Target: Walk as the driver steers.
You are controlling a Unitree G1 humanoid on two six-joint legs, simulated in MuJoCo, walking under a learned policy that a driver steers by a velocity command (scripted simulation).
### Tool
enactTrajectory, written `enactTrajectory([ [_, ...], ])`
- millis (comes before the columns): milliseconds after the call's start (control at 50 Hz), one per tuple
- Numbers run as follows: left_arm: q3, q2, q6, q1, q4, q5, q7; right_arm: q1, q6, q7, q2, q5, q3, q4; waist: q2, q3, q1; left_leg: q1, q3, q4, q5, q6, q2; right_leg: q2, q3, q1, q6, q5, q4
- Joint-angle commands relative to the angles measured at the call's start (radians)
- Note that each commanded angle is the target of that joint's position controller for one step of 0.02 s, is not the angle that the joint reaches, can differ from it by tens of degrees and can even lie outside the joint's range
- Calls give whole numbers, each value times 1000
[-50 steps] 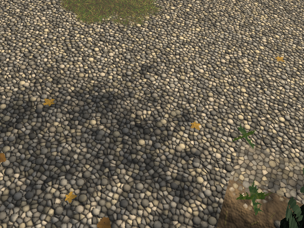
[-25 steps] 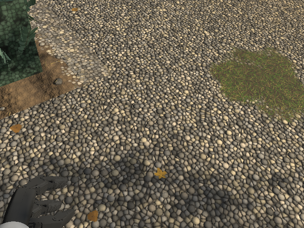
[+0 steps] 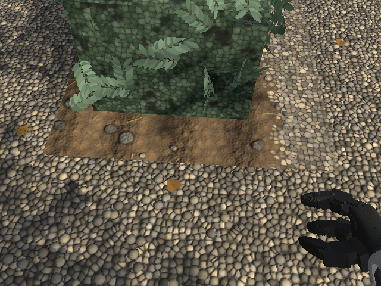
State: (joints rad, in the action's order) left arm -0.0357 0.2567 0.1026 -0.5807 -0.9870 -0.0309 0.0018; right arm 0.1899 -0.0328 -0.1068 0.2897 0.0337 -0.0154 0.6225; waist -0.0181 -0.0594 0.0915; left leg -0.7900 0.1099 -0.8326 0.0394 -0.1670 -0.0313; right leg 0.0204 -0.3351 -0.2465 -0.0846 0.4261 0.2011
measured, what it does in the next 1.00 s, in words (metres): walks ahead, turning left: left foot, then right foot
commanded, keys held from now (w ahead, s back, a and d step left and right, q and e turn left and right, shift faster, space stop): w+q+shift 0.28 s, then q+shift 0.22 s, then shift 0.50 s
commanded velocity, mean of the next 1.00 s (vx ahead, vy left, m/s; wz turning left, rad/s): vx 0.51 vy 0.00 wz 0.71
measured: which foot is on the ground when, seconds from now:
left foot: up 0.00-0.06, down 0.08-0.44, up 0.46-0.80, down 0.82-1.00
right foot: down 0.00-0.06, up 0.08-0.42, down 0.44-0.82, up 0.84-1.00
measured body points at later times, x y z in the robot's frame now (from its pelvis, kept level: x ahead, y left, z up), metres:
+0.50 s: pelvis +0.49 +0.03 +0.00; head +0.54 +0.06 +0.44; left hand +0.62 +0.35 -0.06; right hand +0.63 -0.24 -0.12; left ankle +0.26 +0.05 -0.63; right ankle +0.67 -0.03 -0.71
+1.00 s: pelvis +0.64 +0.13 +0.02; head +0.65 +0.17 +0.47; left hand +0.55 +0.42 -0.10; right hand +0.97 +0.10 -0.04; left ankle +0.63 +0.25 -0.71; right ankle +0.73 +0.00 -0.67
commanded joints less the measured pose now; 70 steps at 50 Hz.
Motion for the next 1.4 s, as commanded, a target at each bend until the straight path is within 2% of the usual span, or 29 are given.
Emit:
enactTrajectory([
  [20, -50, 252, -9, 87, 104, 8, -22, -217, -10, 17, 82, -2, 27, 36, 130, 63, -219, 491, 91, 57, 61, -49, 146, 227, 19, 240, 97, -1481, 274],
  [60, -54, 265, -36, 187, 153, 1, -15, -622, -5, 58, 183, -8, 89, 162, 132, 223, -379, 964, -24, 171, 124, -106, 151, 246, 64, 452, 100, -1293, 816],
  [80, -50, 202, -40, 206, 182, -11, 5, -566, 10, 87, 248, -37, 130, 171, -73, 178, -292, 1095, -229, 219, 190, -125, 50, 69, 81, 735, 68, -236, 1176],
  [100, -36, 156, -23, 158, 311, 10, 1, -509, 33, 86, 366, 13, 147, 116, -185, 327, -181, 1331, -769, 325, 75, -326, -209, -17, 214, 1069, 19, 80, 1502],
  [120, -29, 181, 1, 255, 348, 17, -1, -594, 42, 105, 333, 19, 150, 103, -3, 383, -228, 1309, -909, 473, 213, -336, -220, 10, 377, 1133, 33, 11, 1471],
  [160, -16, 161, 9, 320, 347, 1, -5, -530, 10, 120, 242, -7, 138, 149, 111, 109, -138, 964, -775, 567, 162, -262, -154, 95, 400, 1081, 44, -17, 1228],
  [220, -11, 143, -52, 295, 336, -49, -4, -457, -38, 126, 168, -23, 105, 137, 116, 35, -32, 637, -597, 574, -6, -226, -43, 135, 405, 898, 5, 58, 1037],
  [300, 16, 80, -58, 518, 448, -20, 12, -454, -65, 105, 180, -13, 113, 134, 55, -45, -65, 378, -516, 630, -117, -171, 63, 97, 342, 731, -3, -271, 654],
  [400, -1, 137, -43, 445, 444, -1, -17, -568, -46, 93, 224, -37, 138, 182, 2, 89, -88, 493, -492, 323, -558, 11, 127, -70, 313, 369, 59, -496, 351],
  [420, -32, 164, -1, 448, 474, 49, -38, -543, -47, 115, 134, -124, 119, 144, 111, 132, -14, 415, -566, 149, -367, 69, 134, -49, 408, 189, 49, -544, 228],
  [440, -42, 194, 2, 268, 431, 53, -51, -503, -44, 116, 123, -96, 103, 135, 92, 276, 80, 383, -483, -77, -99, 119, 169, 60, 434, -19, 79, -647, 308],
  [460, -38, 236, -4, 89, 398, 14, -55, -499, -35, 119, 18, -31, 73, 87, 201, 405, 89, 216, -386, -410, 684, 156, 249, 306, 619, -232, 135, -1141, 478],
  [480, -54, 278, -11, 88, 390, -21, -35, -675, -30, 117, 87, -89, 76, 51, 416, 607, -6, 82, -368, -718, 667, 203, 219, 579, 1061, -338, 340, -1017, 355],
  [520, -43, 163, -36, 305, 446, -5, -55, -512, 20, 123, 183, -85, 98, 28, 225, 350, -2, 39, -250, -679, 469, 242, 64, 422, 814, -44, 294, -708, 242],
  [560, -29, 130, -37, 384, 422, -1, -54, -426, 49, 130, 145, -56, 99, 5, 30, 140, -52, 91, -197, -637, 447, 234, 24, 316, 614, 255, 274, -783, 153],
  [600, -43, 161, -25, 434, 381, 29, -41, -457, 59, 123, 51, -58, 71, -32, 125, 65, -113, 143, -213, -399, 457, 230, -40, 327, 539, 401, 295, -772, 81],
  [680, -61, 199, -26, 470, 334, 47, -42, -399, 35, 99, 43, -44, 65, -36, 101, 174, -112, 386, -168, 34, 143, 210, -8, 250, 329, 452, 264, -864, 90],
  [800, -47, 184, -10, 441, 272, 65, -22, -361, 33, 82, 148, -22, 108, -52, 57, 178, -148, 705, -149, 329, -90, 95, 50, 179, 233, 553, 163, -574, 310],
  [820, -31, 149, -6, 404, 275, 28, -18, -398, 23, 98, 219, -8, 123, -58, -79, 205, -153, 837, -270, 359, -541, 42, -67, 90, 165, 668, 95, -367, 507],
  [840, 4, 91, -11, 320, 298, 2, -9, -382, 21, 114, 238, 28, 108, -95, -260, 318, -105, 964, -591, 361, -839, -178, -348, 23, 234, 843, 31, 231, 791],
  [860, -4, 139, -33, 292, 269, 16, 0, -368, 26, 118, 148, 20, 85, -97, -155, 416, -119, 925, -582, 360, -741, -234, -358, 65, 371, 805, 13, 267, 898],
  [940, -18, 178, -93, 332, 235, 26, -32, -170, 44, 114, 140, -12, 85, -98, -86, 216, -47, 545, -385, 439, -280, -66, -173, 69, 349, 692, -20, 98, 791],
  [1000, 4, 110, -95, 313, 212, 19, -37, -175, 46, 118, 108, -5, 84, -84, -93, 216, -58, 490, -345, 443, -181, -66, -136, 44, 321, 588, -11, 13, 628],
  [1100, -8, 133, -80, 325, 229, 16, -32, -177, 74, 144, 152, -41, 115, -102, -110, 196, -34, 487, -475, 397, -75, -40, -105, -23, 320, 505, 57, -178, 337],
  [1120, -25, 180, -80, 293, 227, 6, -33, -182, 76, 152, 131, -55, 115, -103, -77, 195, -23, 409, -453, 338, 39, 18, -59, 40, 368, 415, 84, -246, 275],
  [1160, -68, 292, -92, 296, 229, -33, -39, -185, 66, 147, 90, -57, 115, -141, 306, 101, -18, 127, -175, -40, 473, 150, 137, 420, 723, 423, 324, -347, 67],
  [1220, -48, 184, -77, 453, 293, -7, -61, -279, 79, 143, 143, -50, 158, -98, 154, 90, -87, 65, -219, -374, 413, 202, 38, 350, 538, 393, 288, -480, 117],
  [1280, -63, 194, -72, 352, 269, 35, -70, -234, 89, 125, 107, -48, 147, -140, 167, 111, -27, -24, -139, -337, 261, 222, -11, 320, 466, 272, 231, -69, 18],
  [1400, -89, 224, -44, 251, 249, 30, -51, -197, 59, 83, 77, -56, 138, -186, 164, 54, 9, -117, -117, -231, 221, 200, -69, 366, 377, 145, 207, 62, -67],
])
